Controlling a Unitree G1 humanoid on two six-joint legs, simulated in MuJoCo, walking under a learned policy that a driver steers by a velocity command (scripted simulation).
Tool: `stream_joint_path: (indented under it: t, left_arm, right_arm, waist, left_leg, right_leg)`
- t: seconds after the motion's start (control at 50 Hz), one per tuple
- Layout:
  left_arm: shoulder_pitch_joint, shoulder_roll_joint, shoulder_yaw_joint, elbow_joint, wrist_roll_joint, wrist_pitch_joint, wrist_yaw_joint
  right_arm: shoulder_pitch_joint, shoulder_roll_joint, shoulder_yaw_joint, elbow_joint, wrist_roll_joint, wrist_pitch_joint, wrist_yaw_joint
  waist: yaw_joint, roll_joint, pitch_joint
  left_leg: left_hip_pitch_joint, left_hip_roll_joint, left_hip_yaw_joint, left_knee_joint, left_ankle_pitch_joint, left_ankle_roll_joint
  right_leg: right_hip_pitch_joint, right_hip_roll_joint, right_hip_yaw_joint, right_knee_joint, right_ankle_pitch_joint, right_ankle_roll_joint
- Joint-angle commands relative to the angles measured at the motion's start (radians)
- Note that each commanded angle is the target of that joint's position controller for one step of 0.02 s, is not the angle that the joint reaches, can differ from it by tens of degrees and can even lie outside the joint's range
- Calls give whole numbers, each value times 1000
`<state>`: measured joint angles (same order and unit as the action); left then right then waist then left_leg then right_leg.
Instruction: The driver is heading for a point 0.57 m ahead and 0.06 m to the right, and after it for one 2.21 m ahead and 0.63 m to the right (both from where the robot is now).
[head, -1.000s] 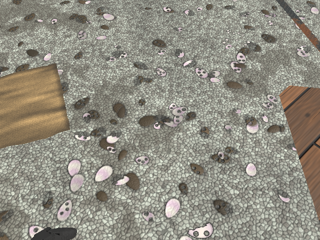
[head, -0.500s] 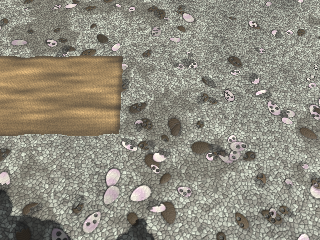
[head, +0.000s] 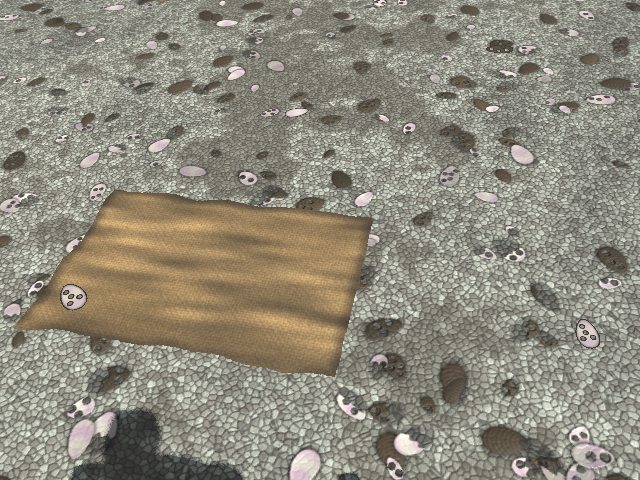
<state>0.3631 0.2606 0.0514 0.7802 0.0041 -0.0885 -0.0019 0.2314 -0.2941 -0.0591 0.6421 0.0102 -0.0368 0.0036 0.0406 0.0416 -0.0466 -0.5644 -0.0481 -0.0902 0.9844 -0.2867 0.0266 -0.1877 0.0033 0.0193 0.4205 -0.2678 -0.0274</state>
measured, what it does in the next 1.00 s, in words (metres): walks ahead, turning right: left foot, then right foot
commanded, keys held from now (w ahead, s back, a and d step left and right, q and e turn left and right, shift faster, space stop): w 0.32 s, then w+e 0.24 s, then e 0.44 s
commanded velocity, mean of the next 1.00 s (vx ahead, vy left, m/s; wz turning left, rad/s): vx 0.37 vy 0.00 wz -0.23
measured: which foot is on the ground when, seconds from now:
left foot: up 0.00-0.30, down 0.32-0.80, up 0.82-1.00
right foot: down 0.00-0.32, up 0.34-0.78, down 0.80-1.00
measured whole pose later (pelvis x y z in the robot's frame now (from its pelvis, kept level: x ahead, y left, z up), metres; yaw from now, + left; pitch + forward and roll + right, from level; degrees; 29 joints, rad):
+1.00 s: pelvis +0.45 +0.00 -0.01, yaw -17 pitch +3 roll +1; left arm 0.18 0.30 0.06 0.62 0.01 -0.01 -0.01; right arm 0.10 -0.31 -0.05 0.72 -0.01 -0.01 -0.03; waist 0.02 0.01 0.09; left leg -0.55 0.01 -0.08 1.12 -0.44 -0.05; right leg -0.44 0.10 0.06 0.48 -0.07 -0.09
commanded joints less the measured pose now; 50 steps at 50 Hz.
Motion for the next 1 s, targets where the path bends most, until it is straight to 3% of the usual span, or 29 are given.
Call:
stream_joint_path:
  t: [0.02, 0.12, 0.22, 0.26, 0.28, 0.3, 0.32, 0.34, 0.36, 0.38, 0.4, 0.42, 0.46, 0.5, 0.54, 0.6, 0.66, 0.7, 0.74, 0.78, 0.8, 0.82, 0.84, 0.86, 0.88, 0.9, 0.94, 0.96, 1.0]
  left_arm:
    - [-8, 140, 27, -50, -2, -14, 7]
    - [69, 152, 23, -1, -13, 2, 6]
    - [123, 187, 28, 38, -27, 19, 5]
    - [114, 207, 34, 48, -31, 29, 9]
    - [100, 217, 38, 49, -35, 32, 13]
    - [91, 211, 35, 47, -34, 34, 16]
    - [68, 182, 21, 19, -13, 28, 18]
    - [168, 44, -22, -16, -7, 10, 13]
    - [137, 123, -3, 6, -31, -12, 9]
    - [40, 180, 18, -24, -59, -17, 3]
    - [-15, 170, 16, -33, -56, -17, 4]
    - [-42, 153, 18, -35, -39, -11, 5]
    - [3, 112, 18, -15, -35, 18, 5]
    - [4, 80, 15, -16, -34, 40, 7]
    - [-45, 81, 17, -38, -28, 45, 10]
    - [-134, 69, 10, -70, -18, 32, -6]
    - [-248, 48, 0, -125, -8, 25, -35]
    - [-257, 72, 10, -153, -12, 31, -51]
    - [-230, 111, 28, -171, -5, 37, -62]
    - [-59, 175, 64, -140, -3, 38, -60]
    - [23, 243, 89, -131, -1, 39, -39]
    - [-17, 333, 94, -159, 4, 48, -19]
    - [-13, 303, 81, -209, 11, 42, -26]
    - [-64, 247, 72, -226, 7, 44, -30]
    - [-116, 209, 62, -223, -11, 48, -27]
    - [-155, 182, 53, -227, -20, 55, -19]
    - [-202, 177, 50, -242, 0, 67, -9]
    - [-215, 182, 53, -246, 7, 69, -7]
    - [-203, 200, 61, -244, 6, 72, 5]
  right_arm:
    - [-104, -57, -19, -83, -6, -31, 7]
    - [-246, -2, 3, -115, 4, -41, 23]
    - [-331, -14, 3, -137, 20, -55, 52]
    - [-293, -44, -8, -132, 19, -60, 56]
    - [-217, -70, -22, -111, 13, -59, 50]
    - [-71, -112, -43, -68, 9, -55, 40]
    - [124, -165, -61, -27, 0, -48, 25]
    - [204, -261, -78, -7, -18, -44, 21]
    - [214, -167, -56, 0, -13, -38, 18]
    - [147, -126, -39, 9, -8, -37, 14]
    - [88, -98, -29, 9, -7, -38, 13]
    - [34, -73, -22, 14, -13, -42, 17]
    - [-24, -46, -19, 26, -22, -60, 21]
    - [-38, -53, -26, 51, -19, -79, 22]
    - [-33, -69, -32, 74, -25, -87, 17]
    - [-54, -87, -32, 90, -24, -83, 4]
    - [-7, -128, -39, 114, -14, -67, -16]
    - [3, -153, -48, 124, 0, -47, -25]
    - [-8, -176, -57, 122, 15, -24, -36]
    - [-27, -172, -58, 110, 19, 0, -46]
    - [15, -144, -45, 101, 3, -1, -46]
    - [145, -22, -8, 77, -58, -9, -30]
    - [165, -81, -2, 82, -34, -23, -10]
    - [59, -145, -19, 68, 0, -21, -4]
    - [-6, -134, -16, 46, 3, -15, -11]
    - [-31, -125, -16, 51, -10, -4, -24]
    - [-18, -132, -22, 49, -15, 21, -33]
    - [-2, -115, -19, 56, -18, 27, -35]
    - [-7, -92, -12, 62, -23, 30, -43]
  waist:
    - [6, -167, 106]
    - [65, -175, 120]
    - [78, -177, 150]
    - [33, -192, 124]
    - [-21, -190, 67]
    - [-97, -171, -32]
    - [-184, -115, -179]
    - [-142, 182, -339]
    - [-173, 181, -370]
    - [-159, 133, -177]
    - [-130, 66, -87]
    - [-97, 34, -17]
    - [-37, 70, 25]
    - [-14, 48, 62]
    - [-15, 25, 91]
    - [-29, 10, 123]
    - [-74, -5, 115]
    - [-69, 10, 95]
    - [-42, 27, 59]
    - [48, 9, -35]
    - [78, -101, -106]
    - [-46, -359, -207]
    - [-1, -268, -437]
    - [34, -132, -371]
    - [12, -71, -239]
    - [-12, -28, -148]
    - [-63, -83, -88]
    - [-74, -101, -83]
    - [-69, -110, -96]
  left_leg:
    - [-272, 85, 29, 5, 144, -30]
    - [-153, 87, 89, -272, 272, -46]
    - [-55, 60, 118, -435, 236, -14]
    - [38, 39, 123, -482, 189, 24]
    - [168, 15, 143, -513, 194, 51]
    - [384, 5, 151, -534, 230, 85]
    - [714, 147, 8, -476, 246, 142]
    - [1067, 431, -466, -533, 73, 291]
    - [1013, 462, -618, -643, -28, 304]
    - [869, 423, -442, -663, -2, 256]
    - [726, 373, -309, -690, 64, 223]
    - [605, 331, -228, -731, 114, 206]
    - [457, 289, -113, -807, 186, 191]
    - [391, 290, -31, -849, 277, 197]
    - [386, 289, 38, -866, 344, 193]
    - [366, 237, 177, -852, 498, 155]
    - [415, 254, 226, -806, 628, 136]
    - [508, 285, 232, -743, 673, 118]
    - [575, 300, 237, -630, 802, 95]
    - [553, 254, 263, -351, 856, 51]
    - [414, 179, 279, -88, 608, -10]
    - [49, 11, 246, 283, -358, -83]
    - [-48, -42, 9, 479, -450, -92]
    - [-92, 14, -38, 475, -345, -71]
    - [-128, 47, -18, 402, -252, -64]
    - [-115, 78, -14, 329, -199, -68]
    - [3, 85, -11, 219, -148, -69]
    - [34, 75, 2, 162, -138, -76]
    - [58, 59, 8, 64, -118, -95]
  right_leg:
    - [145, -226, 269, -270, -22, -148]
    - [136, -192, 127, -266, 201, -140]
    - [185, -246, 130, -228, 299, -143]
    - [225, -264, 122, -168, 501, -127]
    - [226, -250, 89, -76, 697, -110]
    - [181, -210, 45, 85, 819, -87]
    - [-26, -177, 26, 344, 621, -56]
    - [-431, -2, -8, 735, -49, 14]
    - [-523, -2, 125, 870, -286, 11]
    - [-595, -52, 110, 900, -224, 6]
    - [-571, -96, 83, 859, -143, 4]
    - [-544, -119, 73, 804, -85, 9]
    - [-439, -147, 81, 761, -12, 19]
    - [-439, -147, 87, 735, 24, 34]
    - [-488, -143, 105, 666, 111, 46]
    - [-437, -116, 56, 424, 305, 38]
    - [-377, -85, -19, 261, 400, 28]
    - [-387, -77, -22, 214, 347, 7]
    - [-350, -39, -52, 193, 236, -24]
    - [-135, 34, -86, 113, 237, -70]
    - [76, -19, 23, 65, 559, -115]
    - [391, -275, 390, 170, 1043, -280]
    - [493, -394, 691, 63, 872, -421]
    - [422, -337, 585, 13, 692, -372]
    - [295, -284, 491, -11, 543, -315]
    - [161, -245, 435, -42, 461, -276]
    - [-31, -191, 384, -92, 396, -245]
    - [-72, -173, 358, -96, 420, -240]
    - [-98, -156, 334, -89, 461, -239]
